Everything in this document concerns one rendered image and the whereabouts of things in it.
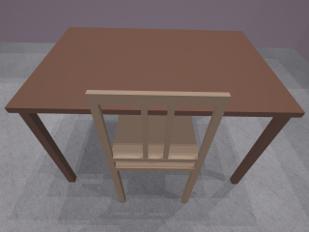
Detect chair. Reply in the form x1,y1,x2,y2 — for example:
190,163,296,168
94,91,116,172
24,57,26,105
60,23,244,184
85,90,231,204

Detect table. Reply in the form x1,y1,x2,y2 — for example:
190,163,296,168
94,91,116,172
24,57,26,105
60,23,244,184
5,27,305,185

